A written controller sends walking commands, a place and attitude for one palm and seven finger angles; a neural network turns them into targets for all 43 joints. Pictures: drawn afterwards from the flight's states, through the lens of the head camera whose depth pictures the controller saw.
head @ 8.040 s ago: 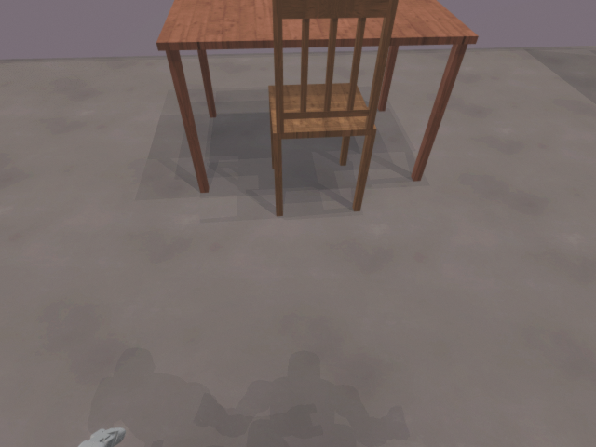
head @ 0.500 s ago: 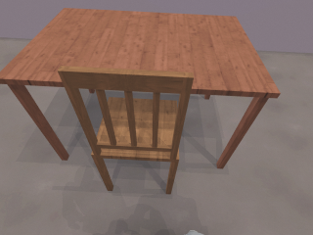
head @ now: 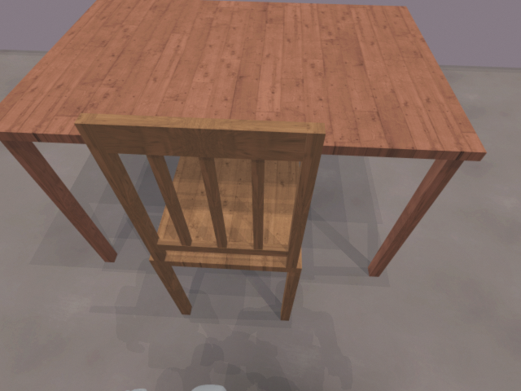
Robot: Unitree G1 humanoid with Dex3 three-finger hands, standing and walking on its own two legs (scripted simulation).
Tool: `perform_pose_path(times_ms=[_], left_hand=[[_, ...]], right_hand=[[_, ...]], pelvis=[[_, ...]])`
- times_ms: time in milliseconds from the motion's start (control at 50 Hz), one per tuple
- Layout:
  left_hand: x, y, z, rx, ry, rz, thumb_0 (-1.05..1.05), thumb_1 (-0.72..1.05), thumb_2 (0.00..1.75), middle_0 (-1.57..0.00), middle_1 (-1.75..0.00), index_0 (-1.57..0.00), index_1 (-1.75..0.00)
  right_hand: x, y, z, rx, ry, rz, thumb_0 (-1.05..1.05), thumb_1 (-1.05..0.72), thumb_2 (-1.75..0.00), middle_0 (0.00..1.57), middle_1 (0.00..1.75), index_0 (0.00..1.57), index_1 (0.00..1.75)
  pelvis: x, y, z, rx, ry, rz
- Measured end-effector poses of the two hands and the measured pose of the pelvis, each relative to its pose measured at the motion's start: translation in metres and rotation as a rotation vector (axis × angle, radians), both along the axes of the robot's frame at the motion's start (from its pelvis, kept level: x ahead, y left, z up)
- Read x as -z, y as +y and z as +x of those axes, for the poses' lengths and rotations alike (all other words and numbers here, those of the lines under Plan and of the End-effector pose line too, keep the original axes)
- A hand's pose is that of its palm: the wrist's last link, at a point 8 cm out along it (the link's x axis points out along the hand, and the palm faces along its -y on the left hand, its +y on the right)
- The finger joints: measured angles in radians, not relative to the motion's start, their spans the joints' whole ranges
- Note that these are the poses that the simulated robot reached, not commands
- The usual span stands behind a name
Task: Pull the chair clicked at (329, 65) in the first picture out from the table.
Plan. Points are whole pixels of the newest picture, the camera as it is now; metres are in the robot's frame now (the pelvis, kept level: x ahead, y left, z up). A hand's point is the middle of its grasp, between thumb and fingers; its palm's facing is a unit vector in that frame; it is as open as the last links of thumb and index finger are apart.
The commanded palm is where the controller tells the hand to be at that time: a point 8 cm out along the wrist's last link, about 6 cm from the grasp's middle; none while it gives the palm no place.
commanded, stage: come to a stop and stand still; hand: left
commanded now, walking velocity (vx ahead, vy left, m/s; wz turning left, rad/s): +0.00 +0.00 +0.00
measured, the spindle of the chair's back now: (215, 207) +0.46 +0.13 -0.06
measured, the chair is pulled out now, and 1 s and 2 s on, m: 0.00 0.00 0.00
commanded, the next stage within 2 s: look again from close up in 0.76 s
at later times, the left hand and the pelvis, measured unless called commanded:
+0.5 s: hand out of the picture -0.02 +0.26 -0.16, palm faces +0.00 -0.97 -0.22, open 7.3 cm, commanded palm none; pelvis -0.04 +0.08 +0.00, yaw -2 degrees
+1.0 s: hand out of the picture -0.01 +0.25 -0.16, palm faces +0.00 -0.98 -0.19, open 7.3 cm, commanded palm none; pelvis -0.01 +0.08 +0.01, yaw -1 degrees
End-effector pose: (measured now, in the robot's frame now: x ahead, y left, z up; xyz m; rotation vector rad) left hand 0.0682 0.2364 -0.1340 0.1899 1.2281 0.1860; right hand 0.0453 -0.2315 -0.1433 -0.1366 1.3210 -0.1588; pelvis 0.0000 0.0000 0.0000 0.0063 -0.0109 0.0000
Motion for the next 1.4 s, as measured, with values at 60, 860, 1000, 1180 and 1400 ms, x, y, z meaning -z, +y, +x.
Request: perform_pose_path(times_ms=[60,860,1000,1180,1400], left_hand=[[0.012,0.021,-0.014,-0.008,0.000,0.004,0.00,0.91,0.90,-0.20,-0.30,-0.21,-0.30],[-0.002,0.067,-0.085,0.010,0.155,-0.047,0.00,0.92,0.90,-0.20,-0.30,-0.20,-0.30],[0.000,0.060,-0.080,-0.005,0.178,-0.057,0.00,0.92,0.90,-0.20,-0.30,-0.20,-0.30],[0.002,0.053,-0.067,-0.006,0.178,-0.061,0.01,0.93,0.90,-0.20,-0.30,-0.20,-0.30],[0.001,0.048,-0.057,-0.005,0.165,-0.057,0.01,0.93,0.90,-0.20,-0.30,-0.20,-0.30]], right_hand=[[-0.001,0.011,-0.001,0.003,-0.075,-0.031,0.00,-0.92,-0.90,0.20,0.30,0.20,0.30],[-0.002,0.101,-0.079,0.007,0.071,0.034,0.01,-0.91,-0.90,0.20,0.30,0.20,0.30],[-0.003,0.096,-0.054,-0.007,0.053,0.019,0.01,-0.92,-0.90,0.20,0.30,0.20,0.30],[-0.005,0.085,-0.032,-0.014,0.028,-0.003,0.01,-0.92,-0.90,0.20,0.30,0.20,0.30],[-0.005,0.080,-0.030,-0.014,0.049,0.003,0.01,-0.92,-0.90,0.20,0.30,0.20,0.30]], pelvis=[[0.009,0.019,-0.006,-0.012,-0.007,-0.014],[-0.008,0.086,-0.019,0.019,0.013,-0.004],[-0.008,0.084,-0.005,0.017,0.011,-0.006],[-0.009,0.078,0.008,0.018,0.001,-0.006],[-0.009,0.069,0.015,0.015,-0.002,-0.006]])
